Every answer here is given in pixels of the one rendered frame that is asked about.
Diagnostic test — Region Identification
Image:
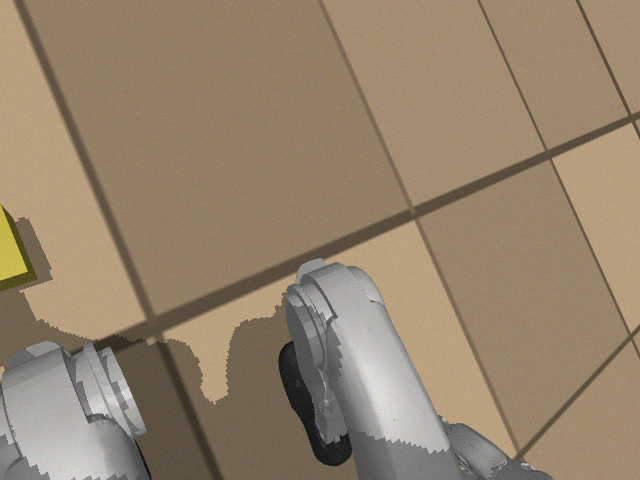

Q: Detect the right robot hand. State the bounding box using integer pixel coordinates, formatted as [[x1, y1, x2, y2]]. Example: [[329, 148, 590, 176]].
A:
[[438, 415, 512, 480]]

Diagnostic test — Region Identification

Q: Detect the left robot foot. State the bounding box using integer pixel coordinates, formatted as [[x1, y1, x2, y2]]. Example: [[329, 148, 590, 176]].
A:
[[134, 440, 151, 480]]

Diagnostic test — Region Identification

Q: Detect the right robot foot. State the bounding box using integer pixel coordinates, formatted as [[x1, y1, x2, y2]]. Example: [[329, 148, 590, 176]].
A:
[[278, 341, 352, 466]]

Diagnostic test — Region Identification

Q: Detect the carton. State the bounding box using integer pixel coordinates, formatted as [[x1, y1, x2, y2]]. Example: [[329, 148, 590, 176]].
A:
[[0, 204, 38, 292]]

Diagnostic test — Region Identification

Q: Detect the right robot arm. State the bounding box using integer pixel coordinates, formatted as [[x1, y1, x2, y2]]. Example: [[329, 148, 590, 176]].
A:
[[495, 460, 554, 480]]

